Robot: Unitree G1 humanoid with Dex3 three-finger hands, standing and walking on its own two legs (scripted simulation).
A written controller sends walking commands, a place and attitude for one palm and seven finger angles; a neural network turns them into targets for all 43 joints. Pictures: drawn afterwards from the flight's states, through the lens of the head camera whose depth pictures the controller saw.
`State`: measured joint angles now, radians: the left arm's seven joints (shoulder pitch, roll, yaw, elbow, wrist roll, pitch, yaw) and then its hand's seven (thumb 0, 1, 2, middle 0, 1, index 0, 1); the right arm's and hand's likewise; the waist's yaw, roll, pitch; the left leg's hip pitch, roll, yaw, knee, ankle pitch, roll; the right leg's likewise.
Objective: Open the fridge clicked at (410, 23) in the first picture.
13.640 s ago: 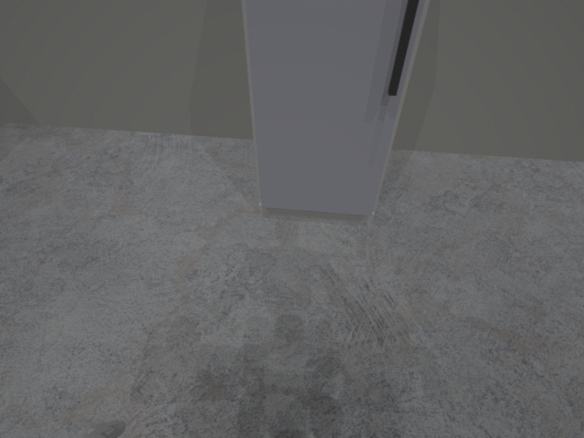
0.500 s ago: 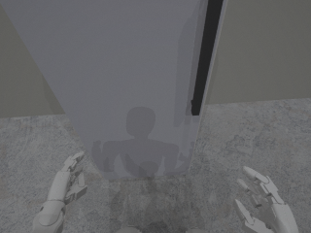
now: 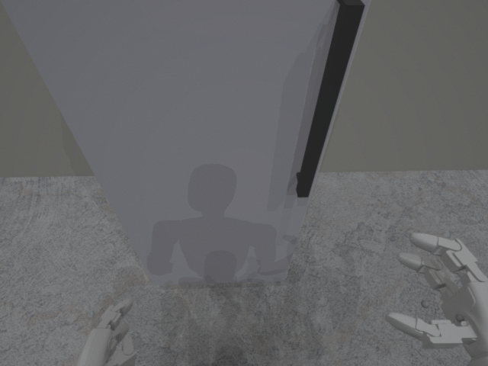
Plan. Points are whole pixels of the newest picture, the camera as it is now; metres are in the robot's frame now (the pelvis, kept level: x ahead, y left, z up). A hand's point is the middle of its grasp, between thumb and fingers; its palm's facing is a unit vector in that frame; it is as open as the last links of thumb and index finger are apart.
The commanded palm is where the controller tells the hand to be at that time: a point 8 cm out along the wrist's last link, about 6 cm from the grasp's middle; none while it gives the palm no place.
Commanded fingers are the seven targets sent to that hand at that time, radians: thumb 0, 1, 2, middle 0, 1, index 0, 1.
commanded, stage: raise the hand to about handle height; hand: right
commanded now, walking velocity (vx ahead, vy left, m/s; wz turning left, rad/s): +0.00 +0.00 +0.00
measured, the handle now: (317, 117) +0.50 -0.10 +0.16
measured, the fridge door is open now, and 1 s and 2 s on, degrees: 0 0 0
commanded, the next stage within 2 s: move the hooked fingers beside the handle in 1.14 s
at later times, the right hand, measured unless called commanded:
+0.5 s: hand (485, 255) +0.25 -0.28 +0.15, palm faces +0.01 +1.00 -0.08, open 13.9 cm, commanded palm +0.22 -0.32 +0.16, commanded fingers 0.00 0.50 -0.30 0.30 1.20 0.30 1.20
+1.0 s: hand (487, 230) +0.27 -0.28 +0.17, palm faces +0.00 +1.00 -0.07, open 13.9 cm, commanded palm +0.24 -0.32 +0.18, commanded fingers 0.00 0.50 -0.30 0.30 1.20 0.30 1.20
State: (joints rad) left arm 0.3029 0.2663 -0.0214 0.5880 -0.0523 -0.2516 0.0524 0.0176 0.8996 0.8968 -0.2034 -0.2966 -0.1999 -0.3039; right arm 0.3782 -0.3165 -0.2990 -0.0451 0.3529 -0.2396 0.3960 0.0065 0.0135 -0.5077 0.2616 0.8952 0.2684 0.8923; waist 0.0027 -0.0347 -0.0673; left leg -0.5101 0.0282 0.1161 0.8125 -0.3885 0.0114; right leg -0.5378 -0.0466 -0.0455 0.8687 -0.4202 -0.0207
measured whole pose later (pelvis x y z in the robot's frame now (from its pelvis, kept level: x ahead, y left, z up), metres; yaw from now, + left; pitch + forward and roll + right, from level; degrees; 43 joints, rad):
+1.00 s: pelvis +0.00 +0.00 +0.03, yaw +0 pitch -2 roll +1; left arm 0.27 0.29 -0.06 0.59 -0.07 -0.26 0.10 0.02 0.90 0.90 -0.20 -0.30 -0.20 -0.30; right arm -0.05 -0.46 -0.46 0.23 0.34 0.00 0.52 -0.01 0.49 -0.30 0.30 1.20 0.30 1.20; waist -0.03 -0.03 -0.01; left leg -0.25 0.03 0.11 0.56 -0.28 0.01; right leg -0.27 -0.03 -0.06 0.61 -0.31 -0.02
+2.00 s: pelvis +0.01 +0.01 +0.03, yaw +0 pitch +1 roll +0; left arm 0.29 0.29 -0.05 0.62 -0.08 -0.20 0.12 0.02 0.90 0.90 -0.20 -0.30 -0.20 -0.30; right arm -0.28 -0.42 -0.35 0.42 0.28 0.01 0.42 -0.01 0.49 -0.30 0.30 1.20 0.30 1.20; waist 0.01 -0.03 -0.02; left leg -0.29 0.03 0.10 0.58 -0.30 0.01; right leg -0.30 -0.03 -0.06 0.60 -0.31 -0.01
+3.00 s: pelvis +0.02 +0.00 +0.03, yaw +2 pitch +6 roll +1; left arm 0.37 0.28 -0.03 0.65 -0.07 -0.05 0.07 0.01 0.90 0.90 -0.20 -0.30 -0.20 -0.30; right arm -0.65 -0.41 -0.30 0.86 0.20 -0.14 0.30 -0.01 0.49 -0.30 0.30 1.20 0.30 1.20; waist 0.08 -0.01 -0.05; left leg -0.41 0.02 0.07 0.61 -0.30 0.01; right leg -0.41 -0.03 -0.09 0.63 -0.33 -0.02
